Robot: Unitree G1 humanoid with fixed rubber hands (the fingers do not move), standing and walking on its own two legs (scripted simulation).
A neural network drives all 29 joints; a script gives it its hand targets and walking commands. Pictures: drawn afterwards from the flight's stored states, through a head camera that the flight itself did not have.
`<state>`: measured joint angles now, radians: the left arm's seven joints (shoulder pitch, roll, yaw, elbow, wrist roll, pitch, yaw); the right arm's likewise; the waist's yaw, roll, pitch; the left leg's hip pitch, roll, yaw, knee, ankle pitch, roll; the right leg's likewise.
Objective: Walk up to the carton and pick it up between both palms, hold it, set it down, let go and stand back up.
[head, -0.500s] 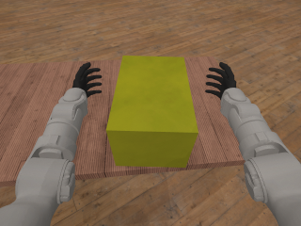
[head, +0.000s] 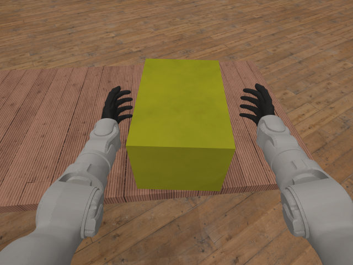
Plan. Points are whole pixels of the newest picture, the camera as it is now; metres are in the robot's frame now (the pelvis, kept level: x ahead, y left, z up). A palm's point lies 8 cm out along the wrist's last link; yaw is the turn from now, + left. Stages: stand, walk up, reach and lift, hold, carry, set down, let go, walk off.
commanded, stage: reach and lift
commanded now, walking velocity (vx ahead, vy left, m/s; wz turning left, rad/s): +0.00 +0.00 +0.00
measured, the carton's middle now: (180, 120) +0.48 +0.06 +0.06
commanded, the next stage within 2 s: none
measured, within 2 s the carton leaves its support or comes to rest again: leaves its support in 1.88 s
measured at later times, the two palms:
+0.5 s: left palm (119, 122) +0.42 +0.21 +0.09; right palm (243, 124) +0.44 -0.09 +0.10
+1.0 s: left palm (115, 126) +0.41 +0.21 +0.10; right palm (242, 126) +0.44 -0.09 +0.10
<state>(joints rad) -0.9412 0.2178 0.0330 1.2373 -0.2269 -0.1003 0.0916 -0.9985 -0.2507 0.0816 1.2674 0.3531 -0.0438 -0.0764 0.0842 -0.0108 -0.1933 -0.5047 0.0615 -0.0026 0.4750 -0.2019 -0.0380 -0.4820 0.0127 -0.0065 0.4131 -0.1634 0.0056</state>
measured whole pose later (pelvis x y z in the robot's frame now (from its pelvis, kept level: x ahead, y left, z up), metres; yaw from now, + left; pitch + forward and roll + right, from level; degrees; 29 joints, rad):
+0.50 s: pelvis +0.01 +0.01 +0.01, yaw +2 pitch +9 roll -1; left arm -0.86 0.06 0.39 1.10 0.19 -0.14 0.06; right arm -0.85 0.02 -0.44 1.04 -0.23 -0.12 -0.11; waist 0.05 -0.01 -0.09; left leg -0.36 0.04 -0.01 0.38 -0.17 -0.02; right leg -0.32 -0.01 -0.02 0.29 -0.13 0.02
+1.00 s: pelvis +0.03 +0.00 +0.01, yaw +3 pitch +2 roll -1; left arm -0.72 -0.03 0.47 0.82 0.32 0.02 -0.03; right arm -0.73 0.09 -0.46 0.89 -0.31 -0.10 -0.07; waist 0.05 -0.03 0.01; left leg -0.15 0.04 0.03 0.30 -0.17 -0.02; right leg -0.11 -0.02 -0.06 0.24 -0.16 0.01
